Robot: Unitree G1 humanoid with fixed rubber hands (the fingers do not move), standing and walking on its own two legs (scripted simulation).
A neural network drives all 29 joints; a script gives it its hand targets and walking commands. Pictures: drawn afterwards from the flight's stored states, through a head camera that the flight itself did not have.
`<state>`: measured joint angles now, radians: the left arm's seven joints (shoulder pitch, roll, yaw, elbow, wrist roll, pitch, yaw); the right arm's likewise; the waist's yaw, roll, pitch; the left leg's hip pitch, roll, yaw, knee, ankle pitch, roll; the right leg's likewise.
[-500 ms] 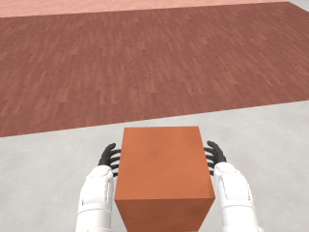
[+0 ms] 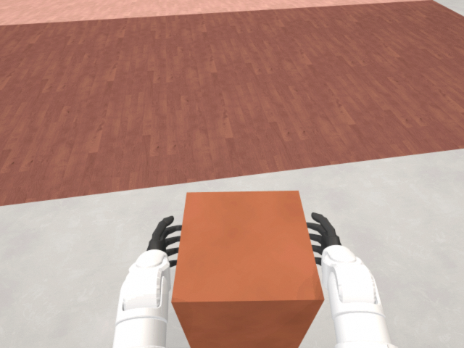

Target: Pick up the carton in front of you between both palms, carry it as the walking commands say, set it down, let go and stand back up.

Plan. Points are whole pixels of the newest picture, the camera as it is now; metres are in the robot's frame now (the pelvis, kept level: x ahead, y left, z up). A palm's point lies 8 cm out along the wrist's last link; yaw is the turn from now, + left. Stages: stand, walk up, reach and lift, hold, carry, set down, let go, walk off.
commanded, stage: hold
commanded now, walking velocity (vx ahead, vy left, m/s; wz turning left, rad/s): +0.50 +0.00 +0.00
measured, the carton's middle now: (243, 273) +0.29 +0.00 -0.03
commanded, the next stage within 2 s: carry in 0.02 s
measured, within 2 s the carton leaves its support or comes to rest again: neither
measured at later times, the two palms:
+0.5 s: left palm (164, 195) +0.40 +0.15 +0.08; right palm (317, 193) +0.40 -0.15 +0.08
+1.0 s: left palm (161, 131) +0.69 +0.22 +0.05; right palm (266, 125) +0.70 -0.08 +0.05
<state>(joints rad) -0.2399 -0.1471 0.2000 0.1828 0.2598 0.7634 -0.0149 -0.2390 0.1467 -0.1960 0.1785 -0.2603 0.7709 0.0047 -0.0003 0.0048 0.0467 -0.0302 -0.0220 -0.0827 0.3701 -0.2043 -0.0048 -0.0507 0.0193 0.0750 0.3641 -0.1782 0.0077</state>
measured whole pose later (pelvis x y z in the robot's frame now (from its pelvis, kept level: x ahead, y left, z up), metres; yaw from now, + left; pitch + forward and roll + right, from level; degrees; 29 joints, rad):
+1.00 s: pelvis +0.42 +0.06 -0.02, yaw +1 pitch +5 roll +1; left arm -0.17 -0.13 0.14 -0.32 0.10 1.21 0.09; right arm -0.19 0.14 -0.10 -0.28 -0.11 1.20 -0.09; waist -0.01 -0.03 -0.06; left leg -0.44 0.04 0.26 0.53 -0.18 0.09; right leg -0.29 -0.08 -0.06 1.08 -0.44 0.00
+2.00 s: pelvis +1.10 +0.09 -0.01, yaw +1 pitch +4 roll +0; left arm -0.36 -0.11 0.18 -0.46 0.08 1.32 0.10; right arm -0.36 0.15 -0.17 -0.44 -0.10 1.31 -0.11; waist -0.02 -0.03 0.00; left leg -0.40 0.04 0.25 0.51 -0.18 0.09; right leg -0.38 -0.06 -0.04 1.21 -0.40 -0.03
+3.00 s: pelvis +1.65 +0.08 +0.03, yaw +3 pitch +6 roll +0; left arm -0.83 -0.06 0.31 -0.21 0.08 1.30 0.13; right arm -0.81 0.05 -0.31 -0.20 -0.05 1.29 -0.14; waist -0.06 0.00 0.12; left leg -0.41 0.01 0.09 0.51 -0.34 0.05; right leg -0.46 0.00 -0.02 0.59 -0.34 0.01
